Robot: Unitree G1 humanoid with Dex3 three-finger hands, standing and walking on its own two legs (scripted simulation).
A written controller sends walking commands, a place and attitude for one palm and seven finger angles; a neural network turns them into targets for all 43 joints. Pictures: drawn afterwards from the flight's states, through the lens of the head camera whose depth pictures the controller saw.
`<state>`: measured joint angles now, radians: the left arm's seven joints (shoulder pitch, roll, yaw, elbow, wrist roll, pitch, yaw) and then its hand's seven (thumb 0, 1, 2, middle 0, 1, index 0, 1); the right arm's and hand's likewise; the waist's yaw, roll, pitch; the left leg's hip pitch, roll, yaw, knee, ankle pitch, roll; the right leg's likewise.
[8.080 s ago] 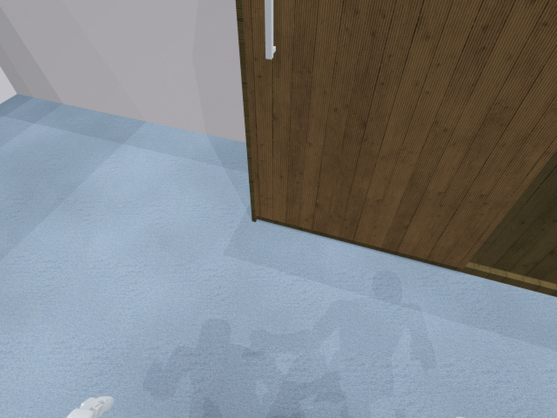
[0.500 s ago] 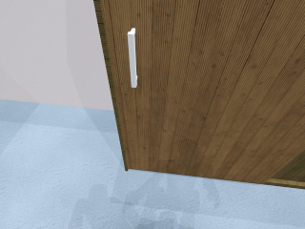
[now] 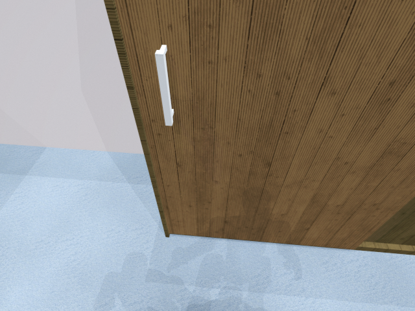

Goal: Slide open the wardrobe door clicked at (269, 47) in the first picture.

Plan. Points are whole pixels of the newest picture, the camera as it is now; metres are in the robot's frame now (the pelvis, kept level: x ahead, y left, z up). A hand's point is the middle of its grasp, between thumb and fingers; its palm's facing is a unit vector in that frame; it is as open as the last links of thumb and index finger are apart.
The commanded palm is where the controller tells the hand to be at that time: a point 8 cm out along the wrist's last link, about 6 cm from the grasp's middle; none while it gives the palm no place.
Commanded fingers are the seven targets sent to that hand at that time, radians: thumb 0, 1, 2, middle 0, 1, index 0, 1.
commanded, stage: look again from close up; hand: left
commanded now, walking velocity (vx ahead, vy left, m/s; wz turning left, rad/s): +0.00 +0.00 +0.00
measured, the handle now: (166, 88) +0.57 +0.13 +0.14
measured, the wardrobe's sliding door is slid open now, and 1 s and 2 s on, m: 0.00 0.00 0.00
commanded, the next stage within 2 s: shuffle to correct the standing spot in 1.96 s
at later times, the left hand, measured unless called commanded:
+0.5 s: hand out of the picture +0.05 +0.23 -0.16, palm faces -0.04 -0.95 -0.30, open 7.4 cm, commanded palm none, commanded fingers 0.00 0.90 0.90 -0.20 -0.30 -0.20 -0.30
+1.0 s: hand out of the picture +0.06 +0.23 -0.17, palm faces -0.04 -0.96 -0.29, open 7.4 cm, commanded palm none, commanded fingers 0.00 0.90 0.90 -0.20 -0.30 -0.20 -0.30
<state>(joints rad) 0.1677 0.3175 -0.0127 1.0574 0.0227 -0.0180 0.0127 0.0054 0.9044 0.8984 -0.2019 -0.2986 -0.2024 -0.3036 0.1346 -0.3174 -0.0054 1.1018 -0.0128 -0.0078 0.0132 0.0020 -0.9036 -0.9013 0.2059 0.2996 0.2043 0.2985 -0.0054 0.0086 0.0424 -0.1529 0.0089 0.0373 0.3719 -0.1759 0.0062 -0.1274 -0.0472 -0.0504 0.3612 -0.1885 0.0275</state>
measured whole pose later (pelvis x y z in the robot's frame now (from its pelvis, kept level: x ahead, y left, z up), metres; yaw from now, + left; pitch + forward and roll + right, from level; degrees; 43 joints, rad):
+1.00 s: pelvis +0.02 +0.00 +0.00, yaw +0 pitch -2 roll +0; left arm 0.20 0.29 -0.01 1.10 0.02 -0.02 0.01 0.01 0.90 0.90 -0.20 -0.30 -0.20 -0.30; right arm 0.15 -0.28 0.00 1.13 -0.01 -0.01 0.00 0.00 -0.90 -0.90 0.21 0.30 0.20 0.30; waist 0.00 -0.01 0.04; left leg -0.12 0.01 0.04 0.35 -0.19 0.01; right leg -0.10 -0.05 -0.04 0.33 -0.20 0.03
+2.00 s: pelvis +0.03 +0.00 +0.00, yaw +0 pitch -2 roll +0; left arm 0.18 0.32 -0.01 1.10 0.02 -0.02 0.01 0.01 0.90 0.90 -0.20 -0.30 -0.20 -0.30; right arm 0.14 -0.31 0.00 1.13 -0.01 -0.02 0.00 0.00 -0.90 -0.90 0.21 0.30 0.20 0.30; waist 0.01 0.00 0.04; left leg -0.10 0.01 0.04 0.32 -0.19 0.00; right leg -0.07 -0.04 -0.05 0.31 -0.20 0.03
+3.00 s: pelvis +0.08 +0.01 -0.01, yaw +0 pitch -2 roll +0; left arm 0.16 0.16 0.02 1.04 0.02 0.01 0.04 0.00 0.91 0.90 -0.20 -0.30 -0.20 -0.30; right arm 0.26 -0.12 -0.03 1.11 -0.02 -0.01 -0.04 0.00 -0.91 -0.90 0.20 0.30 0.20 0.30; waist -0.01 -0.01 0.07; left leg -0.08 0.00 0.05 0.49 -0.37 0.02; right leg -0.26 -0.02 -0.09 0.52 -0.22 -0.02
